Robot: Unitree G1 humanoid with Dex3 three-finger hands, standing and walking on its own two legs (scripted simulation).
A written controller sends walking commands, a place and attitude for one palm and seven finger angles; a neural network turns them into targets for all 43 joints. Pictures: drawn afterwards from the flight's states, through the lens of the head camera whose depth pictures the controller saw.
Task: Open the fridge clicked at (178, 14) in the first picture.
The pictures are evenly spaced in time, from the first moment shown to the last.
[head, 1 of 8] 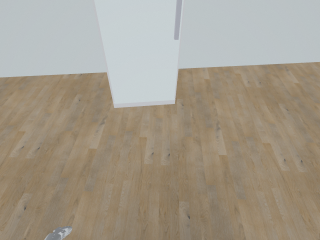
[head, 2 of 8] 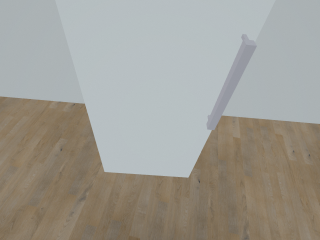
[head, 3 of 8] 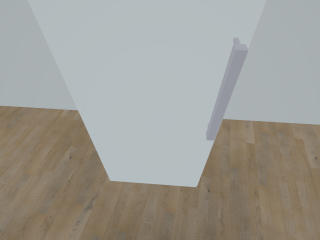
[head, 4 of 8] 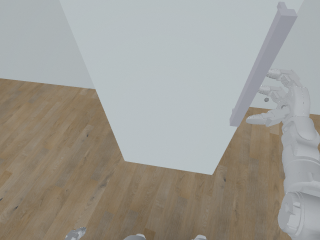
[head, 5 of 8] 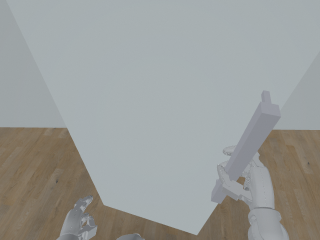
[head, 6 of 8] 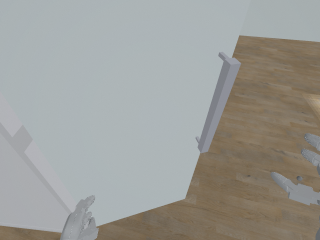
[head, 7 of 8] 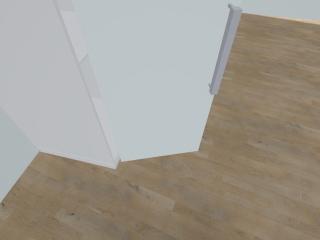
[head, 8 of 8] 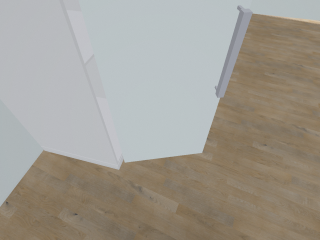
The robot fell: no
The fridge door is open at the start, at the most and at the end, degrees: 0 79 67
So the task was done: yes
